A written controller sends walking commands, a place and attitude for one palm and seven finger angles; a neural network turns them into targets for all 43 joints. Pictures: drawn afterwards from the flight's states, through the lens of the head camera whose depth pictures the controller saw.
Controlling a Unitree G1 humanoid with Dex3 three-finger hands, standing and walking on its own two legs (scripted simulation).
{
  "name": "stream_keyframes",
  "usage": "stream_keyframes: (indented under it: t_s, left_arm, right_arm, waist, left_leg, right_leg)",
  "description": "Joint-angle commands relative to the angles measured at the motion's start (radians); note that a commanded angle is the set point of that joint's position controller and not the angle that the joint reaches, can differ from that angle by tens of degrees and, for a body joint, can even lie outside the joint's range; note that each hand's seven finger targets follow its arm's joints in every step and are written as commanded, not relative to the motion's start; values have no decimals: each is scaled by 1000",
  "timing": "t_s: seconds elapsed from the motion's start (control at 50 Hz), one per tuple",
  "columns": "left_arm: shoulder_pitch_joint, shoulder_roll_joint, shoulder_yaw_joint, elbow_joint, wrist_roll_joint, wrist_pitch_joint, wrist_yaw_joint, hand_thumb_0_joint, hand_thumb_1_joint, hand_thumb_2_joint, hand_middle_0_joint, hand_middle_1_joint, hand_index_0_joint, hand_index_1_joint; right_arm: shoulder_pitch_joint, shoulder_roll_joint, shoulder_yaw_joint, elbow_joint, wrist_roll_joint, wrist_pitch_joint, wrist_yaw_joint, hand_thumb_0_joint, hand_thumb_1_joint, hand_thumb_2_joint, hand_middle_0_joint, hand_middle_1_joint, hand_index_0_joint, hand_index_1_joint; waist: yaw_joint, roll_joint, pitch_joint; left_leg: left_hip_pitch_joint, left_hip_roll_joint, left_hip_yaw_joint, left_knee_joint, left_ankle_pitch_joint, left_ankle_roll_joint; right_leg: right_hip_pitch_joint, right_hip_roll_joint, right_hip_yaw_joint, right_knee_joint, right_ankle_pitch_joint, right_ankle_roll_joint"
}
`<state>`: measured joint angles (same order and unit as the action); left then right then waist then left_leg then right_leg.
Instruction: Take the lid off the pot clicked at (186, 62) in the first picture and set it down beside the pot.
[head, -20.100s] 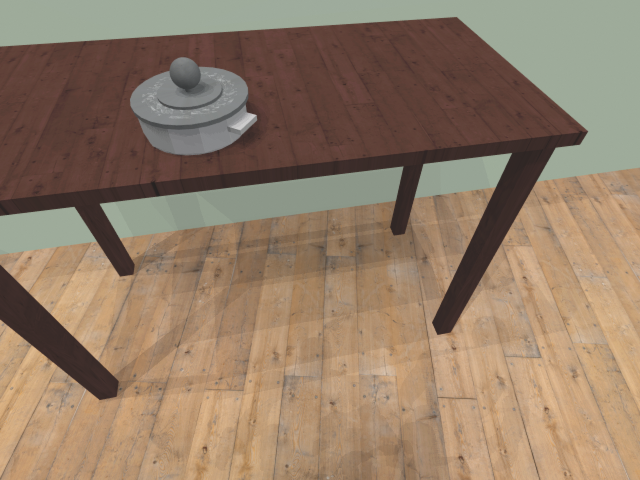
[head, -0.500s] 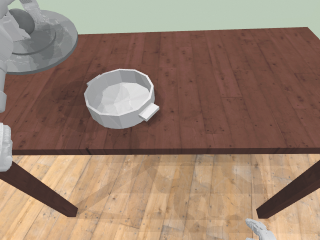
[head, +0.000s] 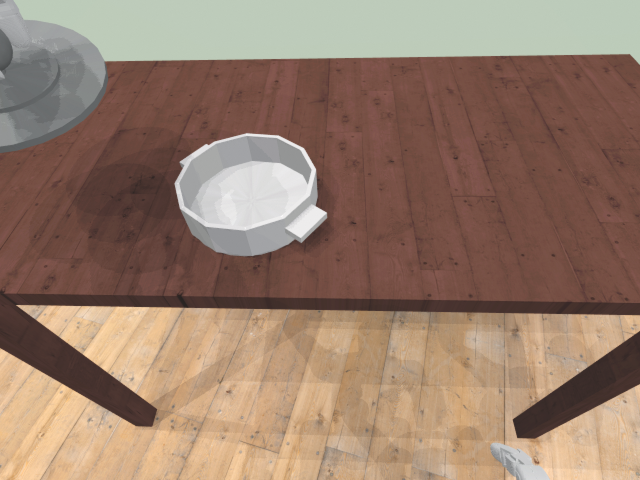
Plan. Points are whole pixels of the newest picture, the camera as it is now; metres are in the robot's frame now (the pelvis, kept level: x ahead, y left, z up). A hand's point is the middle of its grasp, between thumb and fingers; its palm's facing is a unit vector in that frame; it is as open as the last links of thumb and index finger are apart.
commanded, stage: move the lid sideways beside the pot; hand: left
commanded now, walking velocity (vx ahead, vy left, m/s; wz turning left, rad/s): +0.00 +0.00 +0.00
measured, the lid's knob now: out of the picture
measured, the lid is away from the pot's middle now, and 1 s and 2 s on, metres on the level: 0.23 0.22 0.23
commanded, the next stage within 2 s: lower the lid onto the table in 0.18 s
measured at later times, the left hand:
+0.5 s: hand out of the picture +0.44 +0.32 +0.31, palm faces -0.10 -0.06 -0.99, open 7.6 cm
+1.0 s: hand (21, 87) +0.45 +0.31 +0.27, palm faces -0.17 -0.09 -0.98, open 7.6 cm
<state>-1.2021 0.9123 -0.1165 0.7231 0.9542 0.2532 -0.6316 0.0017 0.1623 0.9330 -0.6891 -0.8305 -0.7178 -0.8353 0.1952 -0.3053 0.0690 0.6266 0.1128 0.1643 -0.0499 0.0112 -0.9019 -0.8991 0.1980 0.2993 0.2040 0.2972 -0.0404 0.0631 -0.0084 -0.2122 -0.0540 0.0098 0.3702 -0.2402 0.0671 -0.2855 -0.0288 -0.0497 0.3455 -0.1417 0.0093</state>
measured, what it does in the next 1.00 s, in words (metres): stands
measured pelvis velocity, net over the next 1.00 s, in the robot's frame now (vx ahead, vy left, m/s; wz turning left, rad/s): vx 0.00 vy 0.00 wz -0.01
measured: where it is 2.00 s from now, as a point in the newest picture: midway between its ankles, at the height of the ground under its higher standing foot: outside the picture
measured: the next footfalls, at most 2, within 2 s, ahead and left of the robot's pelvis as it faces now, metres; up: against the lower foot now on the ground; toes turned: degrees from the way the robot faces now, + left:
none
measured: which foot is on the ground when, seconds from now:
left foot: down 0.00-1.00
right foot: down 0.00-1.00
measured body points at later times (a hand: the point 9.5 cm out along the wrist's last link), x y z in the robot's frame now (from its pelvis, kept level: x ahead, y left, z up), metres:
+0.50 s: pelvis +0.00 +0.00 +0.00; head +0.04 -0.02 +0.45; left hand +0.44 +0.32 +0.36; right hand +0.12 -0.25 -0.13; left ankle -0.04 +0.08 -0.75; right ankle +0.02 -0.13 -0.75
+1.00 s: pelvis +0.00 +0.00 +0.00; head +0.05 -0.02 +0.45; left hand +0.45 +0.31 +0.32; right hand +0.10 -0.27 -0.13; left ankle -0.04 +0.08 -0.75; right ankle +0.02 -0.13 -0.75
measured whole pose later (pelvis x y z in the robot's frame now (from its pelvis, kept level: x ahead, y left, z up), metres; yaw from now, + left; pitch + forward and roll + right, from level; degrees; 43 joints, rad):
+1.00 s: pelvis +0.00 +0.00 +0.00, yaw +0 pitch +5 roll -1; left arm -1.12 0.88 -0.08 0.78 0.94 0.24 -0.60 0.00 0.17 0.93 -0.69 -0.83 -0.71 -0.84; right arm 0.23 -0.31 0.06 0.63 0.11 0.15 -0.04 0.01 -0.90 -0.90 0.20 0.30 0.20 0.30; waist -0.07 0.07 0.00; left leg -0.22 -0.04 0.01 0.39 -0.26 0.06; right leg -0.29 -0.02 -0.05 0.36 -0.15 0.01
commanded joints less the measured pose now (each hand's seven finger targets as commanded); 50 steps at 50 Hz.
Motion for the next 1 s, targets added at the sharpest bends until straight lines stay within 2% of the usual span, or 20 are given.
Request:
stream_keyframes:
  t_s: [0.0, 0.04, 0.08, 0.12, 0.24, 0.28, 0.3, 0.36, 0.48, 0.5, 0.54, 0.58, 0.6, 0.68, 0.7, 0.78, 0.82, 0.88, 0.9, 0.98]
  left_arm:
    - [-568, 333, 123, -183, 39, -16, 70, 0, 589, 1100, -867, -929, -885, -926]
    - [-552, 357, 141, -150, 46, -29, 71, 0, 589, 1100, -867, -929, -885, -926]
    - [-568, 283, 76, -184, 16, -35, 68, 0, 589, 1100, -867, -929, -885, -926]
    - [-589, 329, 126, -227, 35, -35, 72, 0, 589, 1100, -867, -929, -885, -926]
    - [-537, 307, 123, -225, 25, -30, 63, 0, 589, 1100, -867, -929, -885, -926]
    - [-486, 288, 120, -190, 8, 0, 68, 0, 589, 1100, -867, -929, -885, -926]
    - [-502, 342, 160, -217, 26, 7, 70, 0, 589, 1100, -867, -929, -885, -926]
    - [-465, 288, 111, -126, 24, 18, 56, 0, 589, 1100, -867, -929, -885, -926]
    - [-509, 298, 112, -204, 15, 26, 71, 0, 589, 1100, -867, -929, -885, -926]
    - [-536, 357, 157, -215, 36, 25, 76, 0, 589, 1100, -867, -929, -885, -926]
    - [-527, 300, 110, -156, 34, 24, 69, 0, 589, 1100, -867, -929, -885, -926]
    - [-494, 289, 107, -165, 15, 22, 78, 0, 589, 1100, -867, -929, -885, -926]
    - [-534, 336, 143, -221, 32, 17, 82, 0, 589, 1100, -867, -929, -885, -926]
    - [-484, 250, 77, -121, 11, 18, 81, 0, 589, 1100, -867, -929, -885, -926]
    - [-540, 313, 125, -212, 28, 10, 87, 0, 589, 1100, -867, -929, -885, -926]
    - [-456, 255, 91, -118, 9, 10, 87, 0, 589, 1100, -867, -929, -885, -926]
    - [-477, 299, 131, -141, 22, 1, 88, 0, 589, 1100, -867, -929, -885, -926]
    - [-425, 269, 108, -110, 3, -3, 88, 0, 589, 1100, -867, -929, -885, -926]
    - [-467, 374, 188, -193, 21, -14, 96, 0, 589, 1100, -867, -929, -885, -926]
    - [-409, 289, 131, -131, -3, -15, 92, 0, 589, 1100, -867, -929, -885, -926]
  right_arm:
    - [-5, -145, -52, -96, -5, -35, -6, 0, -900, -900, 200, 300, 200, 300]
    - [-15, -144, -49, -102, -6, -33, -9, 0, -900, -900, 200, 300, 200, 300]
    - [-12, -150, -52, -106, 5, -31, -5, 0, -900, -900, 200, 300, 200, 300]
    - [-17, -141, -53, -107, -8, -41, -5, 0, -900, -900, 200, 300, 200, 300]
    - [-12, -141, -55, -106, -5, -32, 4, 0, -900, -900, 200, 300, 200, 300]
    - [-8, -153, -62, -107, 0, -40, 14, 0, -900, -900, 200, 300, 200, 300]
    - [-1, -145, -57, -106, -6, -43, 16, 0, -900, -900, 200, 300, 200, 300]
    - [-11, -146, -52, -109, 0, -39, 12, 0, -900, -900, 200, 300, 200, 300]
    - [-7, -155, -58, -114, 0, -46, 8, 0, -900, -900, 200, 300, 200, 300]
    - [4, -145, -56, -112, -6, -51, 6, 0, -900, -900, 200, 300, 200, 300]
    - [-4, -141, -52, -112, -1, -48, 1, 0, -900, -900, 200, 300, 200, 300]
    - [0, -154, -58, -113, 0, -52, 6, 0, -900, -900, 200, 300, 200, 300]
    - [5, -142, -56, -113, -5, -55, 5, 0, -900, -900, 200, 300, 200, 300]
    - [14, -154, -57, -102, 2, -53, 3, 0, -900, -900, 200, 300, 200, 300]
    - [12, -144, -57, -110, -3, -57, 2, 0, -900, -900, 200, 300, 200, 300]
    - [21, -154, -59, -100, 1, -57, 2, 0, -900, -900, 200, 300, 200, 300]
    - [12, -148, -58, -104, -4, -57, 0, 0, -900, -900, 200, 300, 200, 300]
    - [19, -158, -62, -102, 0, -55, 4, 0, -900, -900, 200, 300, 200, 300]
    - [25, -153, -61, -106, -6, -55, 5, 0, -900, -900, 200, 300, 200, 300]
    - [21, -158, -66, -108, 0, -51, 5, 0, -900, -900, 200, 300, 200, 300]
  waist:
    - [-11, 58, -424]
    - [-9, 57, -421]
    - [-24, 109, -413]
    - [-15, 121, -449]
    - [-12, 79, -418]
    - [-6, 141, -420]
    - [7, 83, -442]
    - [-8, -5, -373]
    - [-14, 81, -442]
    - [-5, 45, -459]
    - [-17, 26, -416]
    - [-15, 98, -430]
    - [-7, 73, -470]
    - [-28, 72, -394]
    - [-14, 58, -458]
    - [-30, 79, -403]
    - [-22, 40, -421]
    - [-27, 56, -400]
    - [-4, 36, -465]
    - [-24, 74, -414]
  left_leg:
    - [131, 41, -39, -5, 482, -5]
    - [108, 38, -30, 0, 482, 3]
    - [148, 43, -45, -2, 538, -5]
    - [182, 44, -50, 9, 582, -3]
    - [169, 49, -53, 5, 607, -10]
    - [183, 42, -59, 18, 653, -16]
    - [162, 45, -61, 12, 636, -18]
    - [99, 43, -42, -5, 521, -6]
    - [155, 34, -48, 16, 572, -1]
    - [138, 36, -46, 13, 550, -1]
    - [120, 34, -41, 5, 513, 2]
    - [143, 32, -45, 21, 554, -3]
    - [147, 34, -47, 19, 558, -3]
    - [132, 35, -47, 15, 506, -5]
    - [140, 32, -47, 12, 514, -2]
    - [136, 34, -48, 25, 544, -4]
    - [112, 31, -39, 20, 502, 6]
    - [104, 30, -40, 25, 506, 2]
    - [100, 32, -42, 22, 521, 3]
    - [117, 31, -45, 35, 554, 4]
  right_leg:
    - [201, 32, 16, 10, 208, -67]
    - [222, 26, 22, 18, 234, -70]
    - [176, 32, 4, 3, 219, -68]
    - [182, 35, 10, 11, 223, -70]
    - [173, 34, 4, 11, 236, -67]
    - [158, 39, 2, 11, 241, -71]
    - [201, 37, 10, 23, 256, -68]
    - [195, 34, -2, 20, 249, -60]
    - [195, 38, 6, 19, 260, -63]
    - [228, 36, 15, 29, 262, -61]
    - [206, 37, 6, 29, 252, -59]
    - [188, 38, 5, 25, 251, -64]
    - [222, 38, 14, 36, 265, -61]
    - [167, 42, -2, 18, 228, -63]
    - [216, 40, 10, 30, 249, -60]
    - [176, 44, 0, 23, 258, -63]
    - [214, 41, 8, 34, 268, -60]
    - [201, 40, 6, 26, 274, -60]
    - [267, 37, 22, 46, 304, -59]
    - [206, 41, 9, 32, 291, -59]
